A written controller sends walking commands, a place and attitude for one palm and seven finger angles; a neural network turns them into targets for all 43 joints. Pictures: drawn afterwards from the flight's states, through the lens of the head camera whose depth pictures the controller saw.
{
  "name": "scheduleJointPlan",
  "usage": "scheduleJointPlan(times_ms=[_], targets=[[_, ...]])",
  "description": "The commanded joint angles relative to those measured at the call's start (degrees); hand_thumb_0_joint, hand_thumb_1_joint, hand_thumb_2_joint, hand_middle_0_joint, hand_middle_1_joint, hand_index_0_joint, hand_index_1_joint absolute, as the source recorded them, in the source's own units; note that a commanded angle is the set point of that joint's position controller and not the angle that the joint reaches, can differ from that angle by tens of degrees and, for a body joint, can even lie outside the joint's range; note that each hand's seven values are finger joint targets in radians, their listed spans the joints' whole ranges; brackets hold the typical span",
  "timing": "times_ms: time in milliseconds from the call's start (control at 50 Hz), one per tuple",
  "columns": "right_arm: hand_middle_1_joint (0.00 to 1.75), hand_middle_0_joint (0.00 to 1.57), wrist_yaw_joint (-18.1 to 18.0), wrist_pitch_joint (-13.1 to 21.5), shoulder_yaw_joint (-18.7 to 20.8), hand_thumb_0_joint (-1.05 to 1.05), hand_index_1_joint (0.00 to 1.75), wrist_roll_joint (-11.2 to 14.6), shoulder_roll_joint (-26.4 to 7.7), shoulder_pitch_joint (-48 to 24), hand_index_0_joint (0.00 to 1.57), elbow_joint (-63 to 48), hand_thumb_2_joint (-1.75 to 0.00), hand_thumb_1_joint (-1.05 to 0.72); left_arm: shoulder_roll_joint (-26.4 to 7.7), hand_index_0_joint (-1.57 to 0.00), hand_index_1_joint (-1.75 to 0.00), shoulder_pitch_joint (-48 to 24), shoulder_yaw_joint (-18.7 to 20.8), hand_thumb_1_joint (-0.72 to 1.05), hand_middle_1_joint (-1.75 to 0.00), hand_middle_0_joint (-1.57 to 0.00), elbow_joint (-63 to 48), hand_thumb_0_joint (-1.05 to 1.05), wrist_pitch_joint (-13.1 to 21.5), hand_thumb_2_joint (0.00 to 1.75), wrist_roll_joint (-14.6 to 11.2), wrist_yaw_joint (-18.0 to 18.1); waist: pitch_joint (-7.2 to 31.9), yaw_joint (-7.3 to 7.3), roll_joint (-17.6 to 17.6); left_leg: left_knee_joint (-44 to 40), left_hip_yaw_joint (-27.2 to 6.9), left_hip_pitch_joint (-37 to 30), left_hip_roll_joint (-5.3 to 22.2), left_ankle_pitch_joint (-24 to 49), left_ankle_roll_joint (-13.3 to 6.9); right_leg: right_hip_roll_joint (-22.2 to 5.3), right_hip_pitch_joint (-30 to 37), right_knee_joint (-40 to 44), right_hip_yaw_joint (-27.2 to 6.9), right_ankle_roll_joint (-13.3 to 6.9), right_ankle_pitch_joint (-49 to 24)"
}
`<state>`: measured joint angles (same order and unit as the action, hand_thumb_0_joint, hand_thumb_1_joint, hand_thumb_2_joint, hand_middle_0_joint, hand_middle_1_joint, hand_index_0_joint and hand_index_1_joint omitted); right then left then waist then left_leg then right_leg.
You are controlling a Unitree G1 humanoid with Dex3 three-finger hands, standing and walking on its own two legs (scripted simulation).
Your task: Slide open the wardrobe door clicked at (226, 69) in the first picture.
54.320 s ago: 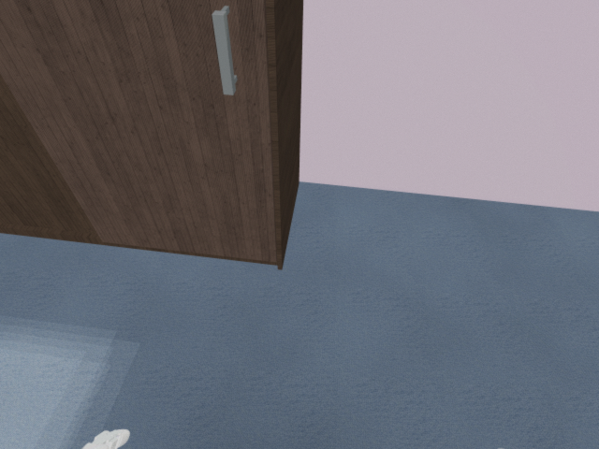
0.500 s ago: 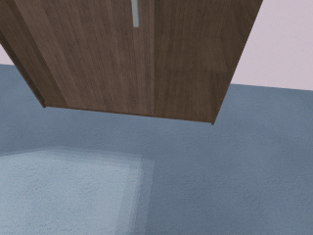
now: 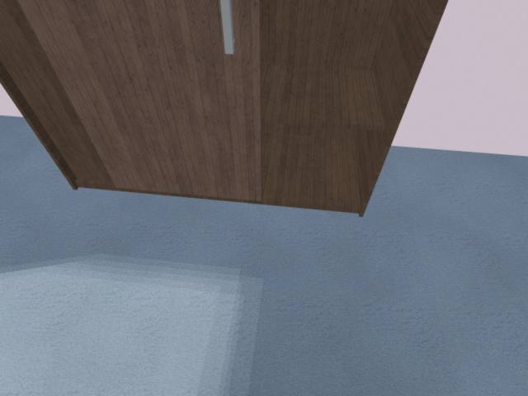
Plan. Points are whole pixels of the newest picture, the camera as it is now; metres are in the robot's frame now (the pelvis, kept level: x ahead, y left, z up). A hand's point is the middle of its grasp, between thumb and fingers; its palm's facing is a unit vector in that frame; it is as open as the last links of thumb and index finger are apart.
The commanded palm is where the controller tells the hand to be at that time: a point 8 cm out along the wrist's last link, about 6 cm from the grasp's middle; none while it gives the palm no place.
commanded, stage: stand and wait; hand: right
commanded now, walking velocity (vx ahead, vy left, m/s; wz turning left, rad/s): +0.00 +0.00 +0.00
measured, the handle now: (229, 17) +1.03 +0.17 +0.12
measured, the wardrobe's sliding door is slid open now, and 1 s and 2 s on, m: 0.48 0.48 0.48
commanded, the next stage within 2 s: none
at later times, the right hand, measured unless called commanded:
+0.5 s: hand out of the picture +0.03 -0.19 -0.18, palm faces -0.01 +0.98 -0.21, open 7.4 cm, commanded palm none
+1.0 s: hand out of the picture +0.06 -0.22 -0.17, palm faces +0.00 +0.96 -0.26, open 7.4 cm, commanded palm none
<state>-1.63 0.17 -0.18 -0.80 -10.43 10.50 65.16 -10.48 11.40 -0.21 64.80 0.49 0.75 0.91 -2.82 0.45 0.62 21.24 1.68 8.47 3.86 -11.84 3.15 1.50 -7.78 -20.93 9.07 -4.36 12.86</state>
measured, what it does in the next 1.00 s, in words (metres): stands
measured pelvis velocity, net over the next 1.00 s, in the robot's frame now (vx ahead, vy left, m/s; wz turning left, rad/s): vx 0.00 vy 0.00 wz -0.02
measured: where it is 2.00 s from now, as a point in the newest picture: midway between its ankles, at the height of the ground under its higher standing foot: outside the picture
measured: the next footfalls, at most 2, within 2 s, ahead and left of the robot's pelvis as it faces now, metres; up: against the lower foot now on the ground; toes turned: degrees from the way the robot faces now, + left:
none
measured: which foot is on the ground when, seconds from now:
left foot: down 0.00-1.00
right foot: down 0.00-1.00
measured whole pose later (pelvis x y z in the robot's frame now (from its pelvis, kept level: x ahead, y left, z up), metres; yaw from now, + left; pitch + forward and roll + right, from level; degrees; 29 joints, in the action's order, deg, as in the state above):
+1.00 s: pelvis +0.00 +0.00 +0.00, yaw -1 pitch -1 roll +0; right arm -0.7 0.6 0.4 -0.8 -15.6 7.5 65.0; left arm -15.4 7.8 0.4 64.8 0.8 0.6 0.4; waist -3.3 0.4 1.1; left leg 18.1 2.7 5.9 3.9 -10.8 3.0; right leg 1.7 -5.8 -18.2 8.0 -4.1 11.7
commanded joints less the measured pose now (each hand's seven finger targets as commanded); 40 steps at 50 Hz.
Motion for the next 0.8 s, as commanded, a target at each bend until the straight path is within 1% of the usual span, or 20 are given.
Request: scheduleJointPlan(times_ms=[0, 40, 60, 100, 200, 240, 280, 300, 360, 400, 440, 480, 500, 540, 560, 600, 640, 700, 760, 780], targets=[[0.30, 0.20, -0.23, 0.80, 1.32, 0.00, 0.30, -0.02, -7.09, 2.60, 0.20, -1.59, -0.90, -0.90, -7.39, -0.20, -0.30, 2.82, 1.29, 0.90, -0.30, -0.20, -1.08, 0.00, 0.81, 0.90, 0.15, 0.70, 1.31, 0.16, -0.39, -2.06, -3.05, 0.72, 3.25, 8.17, -2.64, -9.16, 1.43, 4.77, -9.06, 1.04, -12.45], [0.30, 0.20, -0.23, 0.80, 1.32, 0.00, 0.30, 0.03, -7.35, 2.40, 0.20, -1.69, -0.90, -0.90, -7.85, -0.20, -0.30, 2.60, 1.34, 0.90, -0.30, -0.20, -1.10, 0.00, 0.89, 0.90, 0.16, 0.71, 1.75, 0.12, -0.88, -1.77, -2.94, 0.62, 3.24, 8.59, -2.63, -9.20, 2.05, 4.69, -8.98, 1.06, -13.63], [0.30, 0.20, -0.25, 0.90, 1.39, 0.00, 0.30, 0.00, -7.58, 2.69, 0.20, -1.71, -0.90, -0.90, -7.96, -0.20, -0.30, 2.61, 1.41, 0.90, -0.30, -0.20, -1.22, 0.00, 0.86, 0.90, 0.04, 0.71, 2.29, 0.01, -0.11, -1.96, -2.86, 0.27, 3.36, 9.24, -2.65, -9.22, 2.30, 4.17, -9.06, 0.97, -14.28], [0.30, 0.20, -0.24, 0.89, 1.40, 0.00, 0.30, 0.02, -7.38, 2.37, 0.20, -1.70, -0.90, -0.90, -7.74, -0.20, -0.30, 2.73, 1.36, 0.90, -0.30, -0.20, -0.95, 0.00, 0.93, 0.90, 0.12, 0.73, 2.01, 0.10, -0.89, -2.09, -2.83, 0.08, 3.43, 8.86, -2.65, -9.22, 2.15, 4.54, -8.90, 1.08, -13.98], [0.30, 0.20, -0.15, 0.84, 1.36, 0.00, 0.30, 0.03, -7.66, 2.11, 0.20, -1.69, -0.90, -0.90, -8.05, -0.20, -0.30, 2.52, 1.32, 0.90, -0.30, -0.20, -0.83, 0.00, 0.84, 0.90, 0.12, 0.74, 0.88, 0.17, -0.30, -2.54, -2.78, 0.25, 3.44, 8.03, -2.71, -9.21, 1.67, 5.09, -9.10, 1.13, -12.33], [0.30, 0.20, -0.15, 0.83, 1.36, 0.00, 0.30, 0.08, -7.93, 2.12, 0.20, -1.68, -0.90, -0.90, -8.38, -0.20, -0.30, 2.39, 1.46, 0.90, -0.30, -0.20, -0.88, 0.00, 0.89, 0.90, 0.12, 0.76, 1.30, 0.12, -0.84, -2.50, -2.79, 0.22, 3.46, 7.99, -2.79, -9.22, 2.17, 5.13, -9.11, 1.12, -12.57], [0.30, 0.20, -0.13, 0.94, 1.42, 0.00, 0.30, 0.05, -8.04, 2.05, 0.20, -1.67, -0.90, -0.90, -8.46, -0.20, -0.30, 2.39, 1.49, 0.90, -0.30, -0.20, -1.04, 0.00, 0.87, 0.90, 0.07, 0.75, 1.62, 0.18, -0.12, -2.63, -2.87, -0.06, 3.49, 8.56, -2.82, -9.30, 2.21, 4.85, -8.99, 1.09, -12.80], [0.30, 0.20, -0.12, 0.92, 1.40, 0.00, 0.30, 0.08, -8.14, 1.99, 0.20, -1.65, -0.90, -0.90, -8.59, -0.20, -0.30, 2.25, 1.51, 0.90, -0.30, -0.20, -0.86, 0.00, 0.91, 0.90, 0.10, 0.74, 1.78, 0.12, -0.84, -2.66, -2.91, -0.17, 3.54, 8.30, -2.81, -9.22, 2.30, 4.98, -9.08, 1.11, -12.57], [0.30, 0.20, -0.11, 1.02, 1.55, 0.00, 0.30, 0.04, -8.72, 1.84, 0.20, -1.71, -0.90, -0.90, -9.23, -0.20, -0.30, 2.23, 1.64, 0.90, -0.30, -0.20, -1.10, 0.00, 0.91, 0.90, 0.01, 0.73, 2.07, 0.04, 0.05, -2.81, -2.84, -0.57, 3.58, 8.61, -2.90, -9.34, 2.41, 4.84, -9.28, 1.00, -13.18], [0.30, 0.20, -0.09, 0.98, 1.53, 0.00, 0.30, 0.08, -8.67, 1.65, 0.20, -1.62, -0.90, -0.90, -9.28, -0.20, -0.30, 1.98, 1.61, 0.90, -0.30, -0.20, -0.94, 0.00, 1.01, 0.90, 0.10, 0.80, 2.09, 0.08, -0.85, -2.61, -2.75, -0.59, 3.65, 8.87, -2.95, -9.31, 2.73, 5.03, -9.24, 1.09, -13.97], [0.30, 0.20, -0.05, 0.91, 1.50, 0.00, 0.30, 0.13, -8.92, 1.44, 0.20, -1.66, -0.90, -0.90, -9.60, -0.20, -0.30, 1.63, 1.62, 0.90, -0.30, -0.20, -1.00, 0.00, 0.95, 0.90, 0.07, 0.79, 1.39, 0.12, -1.08, -2.92, -2.67, -0.32, 3.57, 7.89, -2.94, -9.37, 2.44, 5.37, -9.40, 1.14, -12.86], [0.30, 0.20, -0.02, 0.95, 1.53, 0.00, 0.30, 0.04, -9.16, 1.28, 0.20, -1.72, -0.90, -0.90, -9.61, -0.20, -0.30, 1.56, 1.66, 0.90, -0.30, -0.20, -1.04, 0.00, 0.95, 0.90, 0.03, 0.73, 1.24, 0.08, 0.18, -3.09, -2.72, -0.48, 3.65, 7.87, -2.93, -9.45, 2.09, 5.51, -9.46, 1.10, -12.30], [0.30, 0.20, 0.00, 0.98, 1.52, 0.00, 0.30, 0.07, -9.19, 1.34, 0.20, -1.63, -0.90, -0.90, -9.93, -0.20, -0.30, 1.27, 1.71, 0.90, -0.30, -0.20, -1.11, 0.00, 1.01, 0.90, 0.08, 0.75, 1.78, 0.02, -0.50, -3.18, -2.90, -0.46, 3.73, 7.83, -3.01, -9.37, 2.66, 5.51, -9.55, 1.05, -12.27], [0.30, 0.20, 0.02, 0.97, 1.60, 0.00, 0.30, 0.11, -9.74, 0.77, 0.20, -1.70, -0.90, -0.90, -10.46, -0.20, -0.30, 1.15, 1.78, 0.90, -0.30, -0.20, -1.13, 0.00, 1.07, 0.90, 0.05, 0.75, 1.74, 0.08, -0.68, -3.01, -2.59, -0.68, 3.74, 8.03, -2.97, -9.50, 2.70, 5.69, -9.63, 1.15, -13.32], [0.30, 0.20, 0.03, 1.09, 1.72, 0.00, 0.30, 0.03, -9.99, 0.84, 0.20, -1.86, -0.90, -0.90, -10.69, -0.20, -0.30, 1.09, 1.85, 0.90, -0.30, -0.20, -1.33, 0.00, 1.03, 0.90, -0.02, 0.74, 2.17, 0.02, -0.12, -3.21, -2.70, -1.04, 3.64, 8.45, -3.02, -9.51, 2.64, 5.27, -9.64, 1.10, -13.61], [0.30, 0.20, 0.10, 1.03, 1.64, 0.00, 0.30, 0.07, -10.26, 0.42, 0.20, -1.81, -0.90, -0.90, -10.89, -0.20, -0.30, 0.45, 1.78, 0.90, -0.30, -0.20, -1.24, 0.00, 1.07, 0.90, 0.05, 0.69, 1.63, 0.07, -1.12, -3.24, -2.70, -0.71, 3.79, 8.07, -3.01, -9.47, 2.59, 5.70, -9.68, 1.19, -13.01], [0.30, 0.20, 0.15, 1.06, 1.76, 0.00, 0.30, 0.06, -10.66, 0.01, 0.20, -1.94, -0.90, -0.90, -11.33, -0.20, -0.30, 0.06, 1.94, 0.90, -0.30, -0.20, -1.32, 0.00, 1.09, 0.90, 0.06, 0.68, 1.59, 0.02, -1.05, -3.45, -2.58, -0.82, 3.83, 7.86, -3.05, -9.54, 2.51, 5.91, -9.80, 1.18, -12.72], [0.30, 0.20, 0.20, 1.29, 1.86, 0.00, 0.30, 0.04, -11.46, -0.49, 0.20, -2.09, -0.90, -0.90, -12.12, -0.20, -0.30, -0.53, 2.06, 0.90, -0.30, -0.20, -1.54, 0.00, 1.16, 0.90, 0.04, 0.61, 2.40, 0.10, 0.18, -3.63, -2.66, -1.24, 4.04, 8.99, -3.19, -9.61, 3.06, 5.67, -9.94, 1.13, -13.58], [0.30, 0.20, 0.21, 1.48, 1.99, 0.00, 0.30, -0.02, -12.34, -0.85, 0.20, -2.41, -0.90, -0.90, -13.14, -0.20, -0.30, -1.42, 2.35, 0.90, -0.30, -0.20, -1.98, 0.00, 1.21, 0.90, -0.05, 0.56, 3.36, 0.06, -0.11, -3.74, -2.83, -1.31, 4.13, 10.19, -3.34, -9.66, 4.06, 5.16, -9.96, 1.05, -15.16], [0.30, 0.20, 0.23, 1.50, 2.01, 0.00, 0.30, 0.03, -12.53, -1.43, 0.20, -2.44, -0.90, -0.90, -13.13, -0.20, -0.30, -1.54, 2.30, 0.90, -0.30, -0.20, -1.88, 0.00, 1.22, 0.90, -0.01, 0.54, 2.85, 0.16, -0.16, -3.82, -2.72, -1.48, 4.28, 10.11, -3.31, -9.72, 3.59, 5.49, -9.88, 1.20, -14.79]])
